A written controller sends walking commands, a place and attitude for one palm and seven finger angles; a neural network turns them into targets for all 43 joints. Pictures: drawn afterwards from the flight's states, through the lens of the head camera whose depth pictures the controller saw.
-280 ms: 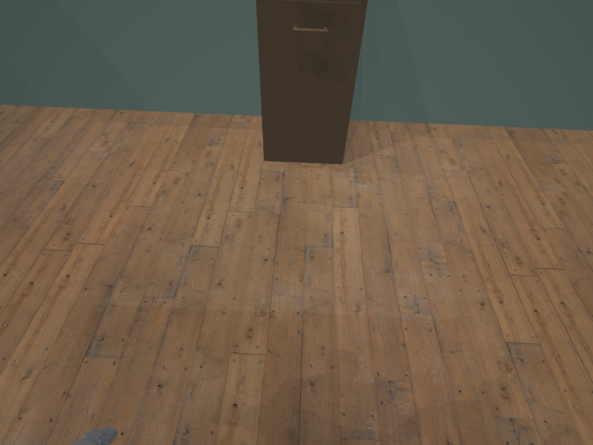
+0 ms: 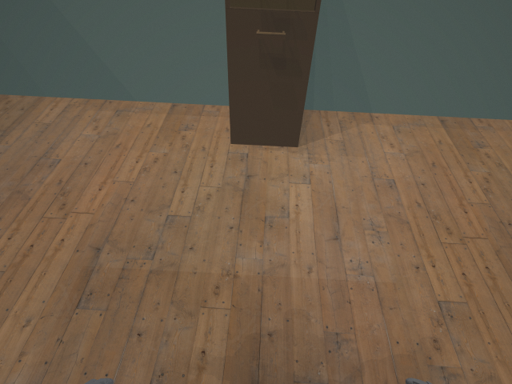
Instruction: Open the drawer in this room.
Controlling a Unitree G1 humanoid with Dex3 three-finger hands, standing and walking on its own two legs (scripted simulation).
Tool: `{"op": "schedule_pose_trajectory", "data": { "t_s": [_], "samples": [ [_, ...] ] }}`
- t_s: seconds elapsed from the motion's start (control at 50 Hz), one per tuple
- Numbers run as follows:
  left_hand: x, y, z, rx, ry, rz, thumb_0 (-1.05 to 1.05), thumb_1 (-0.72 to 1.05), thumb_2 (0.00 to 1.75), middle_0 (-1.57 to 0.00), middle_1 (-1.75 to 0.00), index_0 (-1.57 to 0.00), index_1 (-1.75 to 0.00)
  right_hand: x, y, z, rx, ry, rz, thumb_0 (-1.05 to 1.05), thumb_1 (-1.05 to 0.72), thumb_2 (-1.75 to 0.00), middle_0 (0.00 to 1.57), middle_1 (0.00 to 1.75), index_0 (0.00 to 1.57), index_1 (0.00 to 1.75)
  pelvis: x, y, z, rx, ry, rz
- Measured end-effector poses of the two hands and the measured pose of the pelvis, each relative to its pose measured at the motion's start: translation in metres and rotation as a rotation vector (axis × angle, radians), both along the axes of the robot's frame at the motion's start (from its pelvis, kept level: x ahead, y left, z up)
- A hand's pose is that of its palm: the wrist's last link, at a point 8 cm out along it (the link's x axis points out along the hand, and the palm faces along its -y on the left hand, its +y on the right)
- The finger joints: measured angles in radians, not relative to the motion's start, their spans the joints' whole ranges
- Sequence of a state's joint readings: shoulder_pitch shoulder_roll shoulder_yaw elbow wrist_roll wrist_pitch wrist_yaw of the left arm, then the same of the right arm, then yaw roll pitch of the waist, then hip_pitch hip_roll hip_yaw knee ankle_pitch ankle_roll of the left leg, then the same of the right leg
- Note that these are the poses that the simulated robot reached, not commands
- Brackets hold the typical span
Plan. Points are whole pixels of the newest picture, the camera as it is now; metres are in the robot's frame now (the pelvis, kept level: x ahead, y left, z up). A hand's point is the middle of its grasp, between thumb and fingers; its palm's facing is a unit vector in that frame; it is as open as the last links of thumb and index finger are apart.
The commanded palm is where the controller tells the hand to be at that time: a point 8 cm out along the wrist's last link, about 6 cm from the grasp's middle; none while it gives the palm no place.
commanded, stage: stand and wait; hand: left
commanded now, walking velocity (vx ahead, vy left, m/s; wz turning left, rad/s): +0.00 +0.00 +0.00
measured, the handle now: out of the picture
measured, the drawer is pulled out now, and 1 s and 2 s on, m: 0.00 0.00 0.00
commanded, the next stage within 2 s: turn or walk to find it in 0.62 s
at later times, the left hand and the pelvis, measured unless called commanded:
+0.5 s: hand out of the picture +0.05 +0.24 -0.15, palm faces -0.03 -0.94 -0.34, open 7.4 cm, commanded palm none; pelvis -0.02 -0.01 +0.00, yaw +0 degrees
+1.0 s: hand out of the picture +0.04 +0.21 -0.17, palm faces +0.01 -0.96 -0.28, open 7.4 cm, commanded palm none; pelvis -0.02 -0.01 +0.00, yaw +2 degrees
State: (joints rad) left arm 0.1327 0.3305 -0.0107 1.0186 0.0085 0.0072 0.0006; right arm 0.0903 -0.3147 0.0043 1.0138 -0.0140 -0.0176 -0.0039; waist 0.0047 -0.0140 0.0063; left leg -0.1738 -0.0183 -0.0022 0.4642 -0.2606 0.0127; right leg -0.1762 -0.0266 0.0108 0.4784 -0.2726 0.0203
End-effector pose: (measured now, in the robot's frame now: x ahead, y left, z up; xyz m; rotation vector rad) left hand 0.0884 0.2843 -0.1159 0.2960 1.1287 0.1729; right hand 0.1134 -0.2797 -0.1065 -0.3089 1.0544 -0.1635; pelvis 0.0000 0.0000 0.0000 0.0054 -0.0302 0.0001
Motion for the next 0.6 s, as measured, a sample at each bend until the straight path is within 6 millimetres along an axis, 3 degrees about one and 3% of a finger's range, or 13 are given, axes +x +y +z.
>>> {"op": "schedule_pose_trajectory", "data": {
  "t_s": [0.28, 0.42, 0.6],
  "samples": [
    [-0.037, 0.003, -0.003, 0.016, 0.088, 0.024, 0.00, 0.90, 0.90, -0.21, -0.30, -0.20, -0.30, -0.050, -0.020, -0.006, -0.022, 0.119, -0.051, 0.01, -0.91, -0.90, 0.20, 0.30, 0.20, 0.30, -0.010, -0.006, 0.003, -0.001, -0.009, -0.002],
    [-0.041, 0.002, -0.001, 0.022, 0.094, 0.021, 0.00, 0.90, 0.90, -0.20, -0.30, -0.20, -0.30, -0.067, -0.024, -0.008, -0.020, 0.152, -0.065, 0.01, -0.91, -0.90, 0.20, 0.30, 0.20, 0.30, -0.015, -0.009, 0.004, -0.001, -0.011, -0.004],
    [-0.038, -0.003, 0.000, 0.018, 0.086, 0.009, 0.00, 0.90, 0.90, -0.20, -0.30, -0.20, -0.30, -0.075, -0.023, -0.010, -0.007, 0.166, -0.068, 0.01, -0.91, -0.90, 0.20, 0.30, 0.20, 0.30, -0.019, -0.010, 0.004, 0.000, -0.005, -0.005]
  ]
}}
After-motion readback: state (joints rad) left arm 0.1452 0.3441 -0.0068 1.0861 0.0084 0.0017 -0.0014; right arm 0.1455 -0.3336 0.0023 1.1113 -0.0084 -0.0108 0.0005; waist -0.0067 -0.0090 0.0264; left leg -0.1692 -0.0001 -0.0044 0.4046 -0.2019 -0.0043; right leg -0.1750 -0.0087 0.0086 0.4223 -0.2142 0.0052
